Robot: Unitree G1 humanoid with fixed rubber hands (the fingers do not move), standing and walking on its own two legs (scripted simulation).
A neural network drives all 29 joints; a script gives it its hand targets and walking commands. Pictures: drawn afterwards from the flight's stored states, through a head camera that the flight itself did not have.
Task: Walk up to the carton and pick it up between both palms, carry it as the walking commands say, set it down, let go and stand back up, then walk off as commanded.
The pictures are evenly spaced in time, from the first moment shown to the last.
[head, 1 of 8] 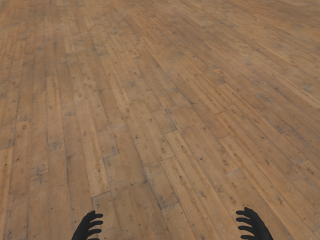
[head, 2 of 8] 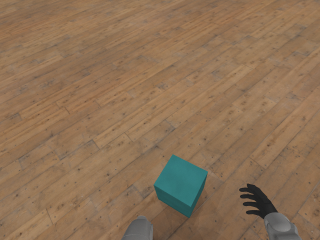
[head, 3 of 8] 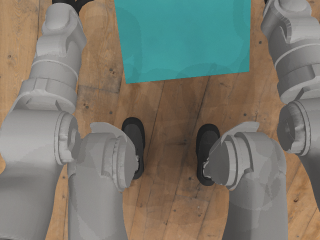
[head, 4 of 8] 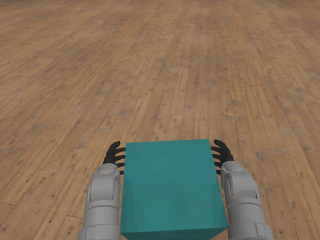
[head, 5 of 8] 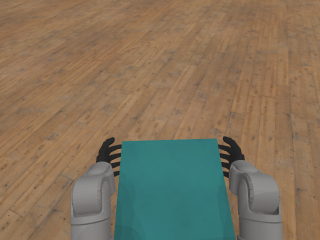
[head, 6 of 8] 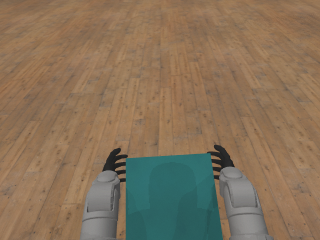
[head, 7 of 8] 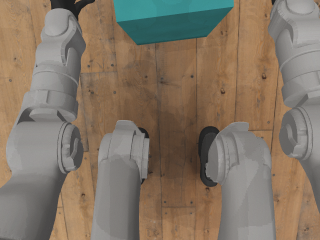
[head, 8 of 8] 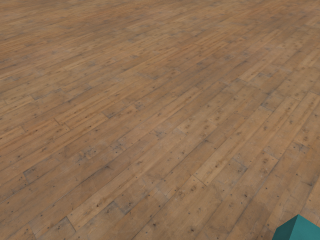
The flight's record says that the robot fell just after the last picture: no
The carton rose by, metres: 0.65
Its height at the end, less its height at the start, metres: +0.00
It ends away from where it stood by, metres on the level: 2.84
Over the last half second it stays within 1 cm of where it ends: yes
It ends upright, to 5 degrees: yes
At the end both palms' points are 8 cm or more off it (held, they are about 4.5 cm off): yes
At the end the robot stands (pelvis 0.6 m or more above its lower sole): yes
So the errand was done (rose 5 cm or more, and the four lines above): yes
